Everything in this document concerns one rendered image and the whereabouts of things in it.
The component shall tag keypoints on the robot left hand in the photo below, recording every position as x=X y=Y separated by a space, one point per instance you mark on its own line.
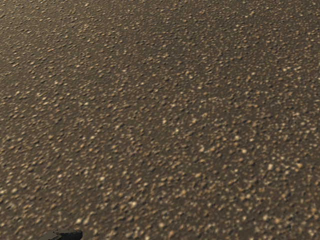
x=65 y=234

